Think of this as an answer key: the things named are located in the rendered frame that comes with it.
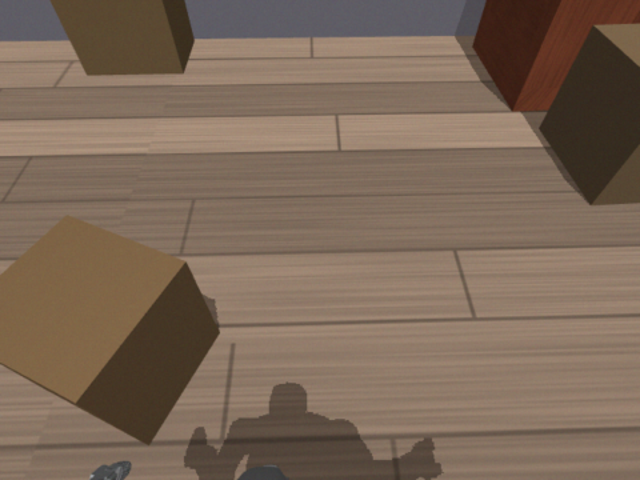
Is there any left robot hand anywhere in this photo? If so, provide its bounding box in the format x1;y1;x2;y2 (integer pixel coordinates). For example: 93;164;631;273
89;461;131;480

